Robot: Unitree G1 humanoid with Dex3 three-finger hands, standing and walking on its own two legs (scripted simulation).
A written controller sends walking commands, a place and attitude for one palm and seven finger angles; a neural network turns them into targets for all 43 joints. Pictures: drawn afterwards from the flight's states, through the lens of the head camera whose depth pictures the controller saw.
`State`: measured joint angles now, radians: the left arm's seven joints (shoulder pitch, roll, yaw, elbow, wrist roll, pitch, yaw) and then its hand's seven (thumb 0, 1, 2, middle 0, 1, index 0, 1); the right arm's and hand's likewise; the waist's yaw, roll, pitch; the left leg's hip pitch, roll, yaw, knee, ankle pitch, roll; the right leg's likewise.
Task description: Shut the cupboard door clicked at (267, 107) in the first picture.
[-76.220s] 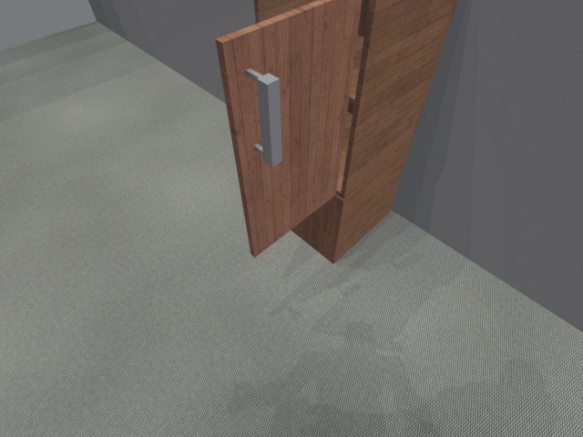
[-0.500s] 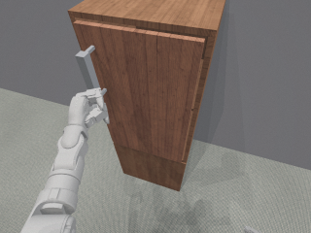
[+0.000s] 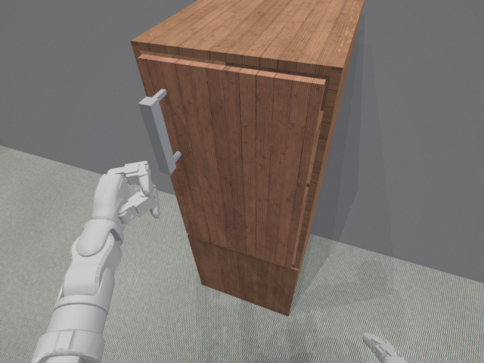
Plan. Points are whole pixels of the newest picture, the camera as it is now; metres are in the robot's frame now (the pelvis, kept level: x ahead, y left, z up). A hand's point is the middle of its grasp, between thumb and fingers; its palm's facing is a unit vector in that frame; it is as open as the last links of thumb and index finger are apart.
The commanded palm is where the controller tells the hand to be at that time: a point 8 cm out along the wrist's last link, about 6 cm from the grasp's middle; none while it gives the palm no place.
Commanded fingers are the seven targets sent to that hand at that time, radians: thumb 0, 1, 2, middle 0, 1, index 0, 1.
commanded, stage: draw the hand back to the body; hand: left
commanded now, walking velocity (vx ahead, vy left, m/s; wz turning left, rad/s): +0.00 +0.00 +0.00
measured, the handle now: (165, 133) +0.54 +0.19 +0.11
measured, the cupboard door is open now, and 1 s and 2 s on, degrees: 0 0 0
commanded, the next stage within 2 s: step back with the hand held close in 1.28 s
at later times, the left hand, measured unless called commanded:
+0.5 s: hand (77, 249) +0.24 +0.24 +0.14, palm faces +0.25 -0.93 -0.25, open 3.4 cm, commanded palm +0.20 +0.28 +0.16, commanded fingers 0.00 0.90 0.90 -0.72 -0.87 -0.72 -0.87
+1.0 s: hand out of the picture +0.18 +0.30 +0.17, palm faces +0.46 -0.78 -0.43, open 6.8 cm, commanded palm +0.14 +0.34 +0.19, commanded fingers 0.00 0.90 0.90 -0.20 -0.30 -0.20 -0.30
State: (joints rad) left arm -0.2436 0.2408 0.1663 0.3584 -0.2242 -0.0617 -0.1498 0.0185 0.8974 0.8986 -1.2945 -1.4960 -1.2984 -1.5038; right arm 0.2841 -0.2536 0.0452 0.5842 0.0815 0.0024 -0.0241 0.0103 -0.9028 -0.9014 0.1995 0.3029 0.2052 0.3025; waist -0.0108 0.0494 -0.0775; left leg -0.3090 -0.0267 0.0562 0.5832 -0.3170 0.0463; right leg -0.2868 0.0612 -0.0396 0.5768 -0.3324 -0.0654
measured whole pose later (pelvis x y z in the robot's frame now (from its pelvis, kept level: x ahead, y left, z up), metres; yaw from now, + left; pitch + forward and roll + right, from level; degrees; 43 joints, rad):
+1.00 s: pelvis +0.01 +0.03 +0.01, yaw +2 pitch -3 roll -1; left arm 0.51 0.36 0.35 -0.39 -0.08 -0.11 0.10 0.02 0.89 0.90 -0.32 -0.42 -0.32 -0.43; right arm 0.21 -0.25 0.00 0.62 0.03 -0.05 -0.04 0.01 -0.90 -0.90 0.20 0.30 0.20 0.30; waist 0.06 0.09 -0.02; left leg -0.12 -0.06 0.04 0.42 -0.25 0.08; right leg -0.07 0.03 -0.05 0.37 -0.25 -0.02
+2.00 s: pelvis -0.05 +0.05 +0.00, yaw -2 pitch +0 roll -2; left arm 0.55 0.43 0.42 -0.47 -0.05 -0.18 0.12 0.02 0.89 0.90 -0.21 -0.30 -0.21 -0.31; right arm 0.22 -0.24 0.00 0.53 0.02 0.02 -0.08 0.01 -0.90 -0.90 0.20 0.30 0.20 0.30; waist 0.01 0.01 -0.01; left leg -0.33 -0.05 0.10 0.56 -0.24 0.12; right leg -0.31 0.04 0.00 0.53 -0.22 0.00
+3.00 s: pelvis -0.14 +0.06 +0.00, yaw +3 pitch +3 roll -1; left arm 0.52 0.43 0.43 -0.57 -0.01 -0.26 0.15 0.01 0.88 0.90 -0.21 -0.30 -0.21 -0.31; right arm 0.23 -0.20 -0.02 0.59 -0.01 -0.02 -0.06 0.01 -0.90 -0.90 0.20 0.30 0.21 0.30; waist -0.02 -0.10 -0.02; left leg -0.37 0.00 -0.04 0.67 -0.36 0.00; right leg -0.45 0.02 0.05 0.53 -0.14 0.02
